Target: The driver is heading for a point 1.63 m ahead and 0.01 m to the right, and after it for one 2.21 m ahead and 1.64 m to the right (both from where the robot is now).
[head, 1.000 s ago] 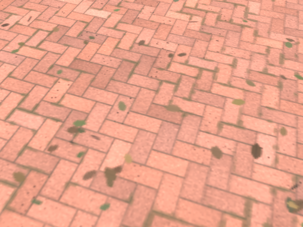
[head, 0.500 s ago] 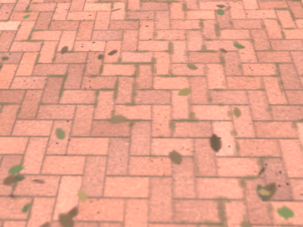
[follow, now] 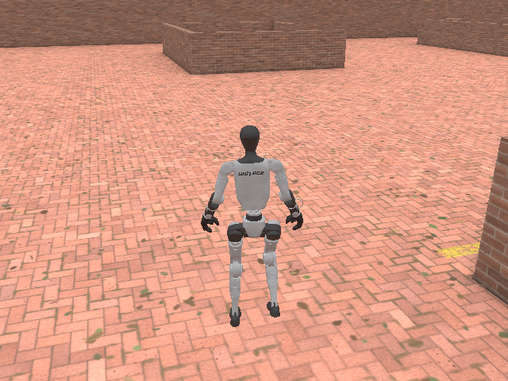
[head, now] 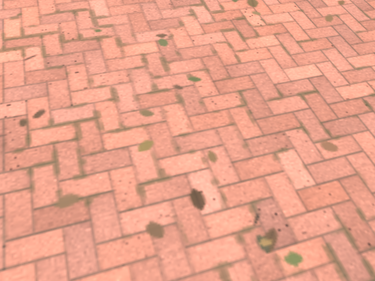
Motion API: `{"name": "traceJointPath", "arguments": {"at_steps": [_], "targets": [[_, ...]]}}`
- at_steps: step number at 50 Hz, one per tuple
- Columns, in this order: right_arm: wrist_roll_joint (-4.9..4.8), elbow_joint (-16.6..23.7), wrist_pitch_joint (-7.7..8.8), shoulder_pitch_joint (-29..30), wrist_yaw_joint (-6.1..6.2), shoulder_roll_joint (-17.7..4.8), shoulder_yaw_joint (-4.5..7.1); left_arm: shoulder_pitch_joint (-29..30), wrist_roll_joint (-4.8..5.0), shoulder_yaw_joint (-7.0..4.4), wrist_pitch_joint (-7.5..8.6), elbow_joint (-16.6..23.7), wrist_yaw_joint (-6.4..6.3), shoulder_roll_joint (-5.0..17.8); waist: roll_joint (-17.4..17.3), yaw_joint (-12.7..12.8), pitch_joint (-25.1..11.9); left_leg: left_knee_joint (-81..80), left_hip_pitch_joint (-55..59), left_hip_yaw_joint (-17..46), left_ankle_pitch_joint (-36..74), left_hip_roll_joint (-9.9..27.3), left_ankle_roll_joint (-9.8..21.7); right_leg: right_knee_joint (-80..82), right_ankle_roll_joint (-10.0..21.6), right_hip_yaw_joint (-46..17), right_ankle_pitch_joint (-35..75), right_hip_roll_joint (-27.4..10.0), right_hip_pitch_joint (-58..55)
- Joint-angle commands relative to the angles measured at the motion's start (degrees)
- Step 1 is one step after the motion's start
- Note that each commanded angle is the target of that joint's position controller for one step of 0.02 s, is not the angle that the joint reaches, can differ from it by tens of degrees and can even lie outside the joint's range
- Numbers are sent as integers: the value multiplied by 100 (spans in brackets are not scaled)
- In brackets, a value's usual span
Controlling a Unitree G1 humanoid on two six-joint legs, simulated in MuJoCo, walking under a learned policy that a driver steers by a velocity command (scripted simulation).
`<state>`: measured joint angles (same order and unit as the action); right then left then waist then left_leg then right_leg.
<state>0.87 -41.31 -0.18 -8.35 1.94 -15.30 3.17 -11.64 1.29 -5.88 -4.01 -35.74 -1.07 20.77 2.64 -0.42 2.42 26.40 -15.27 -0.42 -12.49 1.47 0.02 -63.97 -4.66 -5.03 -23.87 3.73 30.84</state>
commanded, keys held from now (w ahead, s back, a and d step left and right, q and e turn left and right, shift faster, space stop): e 0.18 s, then w+e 0.16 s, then w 0.66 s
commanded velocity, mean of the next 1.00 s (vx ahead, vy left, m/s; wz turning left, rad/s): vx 0.30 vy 0.00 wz -0.34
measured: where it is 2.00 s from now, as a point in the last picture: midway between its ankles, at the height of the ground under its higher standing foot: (235, 174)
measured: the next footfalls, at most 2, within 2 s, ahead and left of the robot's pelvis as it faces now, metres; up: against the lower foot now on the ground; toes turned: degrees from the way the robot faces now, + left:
right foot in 0.22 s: +0.02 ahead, -0.14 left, +0.00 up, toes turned -9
left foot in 0.72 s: +0.31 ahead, +0.03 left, +0.00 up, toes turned -17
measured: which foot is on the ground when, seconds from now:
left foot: down 0.00-0.22, up 0.24-0.70, down 0.72-1.00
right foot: up 0.00-0.20, down 0.22-0.74, up 0.76-1.00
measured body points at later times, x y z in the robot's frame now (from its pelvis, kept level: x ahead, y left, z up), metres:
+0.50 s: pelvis +0.05 -0.06 +0.01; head +0.06 -0.09 +0.46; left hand +0.19 +0.20 -0.08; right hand +0.14 -0.37 -0.10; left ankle +0.19 +0.09 -0.69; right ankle -0.02 -0.14 -0.74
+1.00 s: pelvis +0.29 -0.06 +0.01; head +0.32 -0.05 +0.46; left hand +0.53 +0.14 -0.09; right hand +0.23 -0.33 -0.11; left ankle +0.27 +0.04 -0.74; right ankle +0.35 -0.26 -0.67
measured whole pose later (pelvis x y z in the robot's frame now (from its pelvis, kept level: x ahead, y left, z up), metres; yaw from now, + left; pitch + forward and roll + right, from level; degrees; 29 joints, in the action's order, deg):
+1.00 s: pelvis +0.29 -0.06 +0.01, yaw -18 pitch +2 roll +1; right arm -0.2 -47.7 4.9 -20.7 -1.1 -15.0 2.2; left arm -11.7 0.2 -3.0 3.5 -38.9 0.2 17.2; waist 2.8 -3.2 0.9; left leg 14.3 -3.9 -1.5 -12.0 -3.7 3.7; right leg -50.4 -0.8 -2.5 -6.0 -6.0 38.2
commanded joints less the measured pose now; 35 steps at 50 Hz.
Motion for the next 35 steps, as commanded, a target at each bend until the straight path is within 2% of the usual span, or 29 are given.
{"name": "traceJointPath", "arguments": {"at_steps": [1, 4, 8, 9, 10, 11, 12, 13, 14, 15, 16, 17, 19, 21, 24, 27, 30, 33, 34, 35], "targets": [[14, 343, -22, 32, 62, -958, 250, 323, 27, -23, 58, 570, 26, 194, -1282, -169, -527, -698, 1225, 822, 2174, 1303, 1199, 448, -161, 269, 112, -313, 511], [-29, 346, -59, 93, 14, -1183, 339, 417, -13, 37, 63, 665, 96, 120, -1393, -222, -659, -684, 1097, 558, 2237, 1457, 1225, 1369, -77, 511, 56, -481, -209], [-159, 286, -42, 115, -74, -1311, 398, 252, -5, -25, 16, 651, 177, 250, -1435, -144, -664, -476, 1022, 408, 2157, 1628, 1129, 2493, 180, 789, 316, -431, -881], [-217, 273, -37, 188, -78, -1317, 403, 96, -5, -42, 9, 600, 200, 235, -1380, -14, -661, -292, 932, 302, 2072, 1604, 1007, 3043, 315, 872, 687, -382, -1188], [-274, 225, -31, 136, -81, -1267, 401, -144, -5, -69, 6, 494, 200, 229, -1261, 93, -744, -98, 674, 131, 1360, 1521, 806, 3608, 502, 1000, 1080, -238, -1706], [-251, 106, -15, -121, -101, -1055, 353, -447, 4, -142, 10, 380, 159, 364, -848, 160, -808, 393, 20, -167, 269, 1309, 467, 3966, 725, 743, 1323, -235, -2531], [-36, 196, 0, -68, -148, -578, 211, -884, 41, -284, 46, 327, 81, 861, 619, 225, -787, 2086, -1467, -823, -1546, 676, -62, 4378, 1215, -1009, 1584, -1413, -3501], [12, 659, 89, 535, -118, -595, 194, -1140, -74, -355, 216, 381, 135, 1377, 1460, 479, -741, 3279, -3011, -243, -2566, -170, -239, 4835, 2394, -3228, 315, -2474, -3468], [-110, 704, 190, 875, -132, -901, 286, -1090, -158, -234, 397, 370, 177, 968, 877, 652, -610, 3778, -3270, 409, -2244, 71, -129, 5190, 2453, -3262, -711, -2415, -3346], [-204, 686, 257, 855, -179, -1055, 349, -880, -142, -129, 506, 316, 159, 714, 809, 462, -286, 3685, -3312, 506, -1658, 211, 23, 5300, 2173, -2898, -1291, -2199, -3106], [-172, 525, 306, 702, -181, -1079, 387, -650, -86, -80, 549, 339, 117, 591, 606, 320, -139, 3528, -3207, 480, -1190, 301, 32, 5307, 1938, -2541, -1212, -1963, -2960], [-91, 473, 348, 645, -181, -1089, 396, -507, -45, -28, 547, 339, 73, 504, 613, 251, -78, 3250, -3094, 485, -783, 316, -25, 5346, 1828, -2289, -886, -1792, -2875], [-71, 326, 442, 478, -249, -920, 357, -497, -128, 39, 583, 335, 3, 395, 619, 169, -171, 2903, -2698, 319, -3, 216, -124, 5435, 1705, -1785, -97, -1509, -2776], [-81, 234, 498, 497, -289, -770, 296, -616, -140, 46, 643, 246, -25, 387, 504, 214, -207, 2278, -2450, 220, 532, 152, -218, 5434, 1639, -1376, 571, -1375, -2772], [-119, 272, 521, 774, -330, -620, 201, -796, -101, 14, 691, 89, -22, 514, 536, 366, -72, 1335, -2041, 183, 936, 68, -327, 5441, 1600, -1114, 828, -1331, -2550], [-175, 373, 554, 1030, -381, -629, 150, -992, -53, -14, 704, -83, 9, 626, 464, 507, 117, 792, -1851, 205, 1002, 57, -307, 5411, 1665, -1167, 798, -1481, -2444], [-202, 461, 614, 1152, -437, -682, 118, -1118, -24, -14, 698, -227, 43, 626, 398, 556, 261, 506, -1736, 200, 815, 65, -151, 5308, 1703, -1282, 863, -1641, -2514], [-212, 448, 674, 899, -461, -806, 137, -1125, -14, -20, 654, -322, 59, 631, 490, 387, 224, 266, -1263, 90, 528, 5, 79, 5082, 1622, -1370, 1447, -1753, -2675], [-200, 371, 685, 621, -445, -844, 165, -1049, -10, -8, 631, -327, 58, 608, 481, 199, 113, 77, -820, -15, 566, -76, 179, 4817, 1530, -1272, 1933, -1669, -2641], [-172, 209, 687, 96, -401, -972, 242, -1029, -36, 33, 621, -323, 51, 508, 402, -54, -220, -29, 1, -103, 576, -196, 310, 4225, 1399, -1068, 2756, -1421, -2513]]}}
Velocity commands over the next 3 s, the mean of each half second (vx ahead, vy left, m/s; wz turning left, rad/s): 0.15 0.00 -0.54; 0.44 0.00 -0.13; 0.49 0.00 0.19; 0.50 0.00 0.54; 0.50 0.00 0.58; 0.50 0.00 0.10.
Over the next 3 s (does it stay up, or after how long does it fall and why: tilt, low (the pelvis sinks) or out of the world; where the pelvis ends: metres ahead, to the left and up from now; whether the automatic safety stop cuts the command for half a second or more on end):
stays up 1.35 0.02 0.01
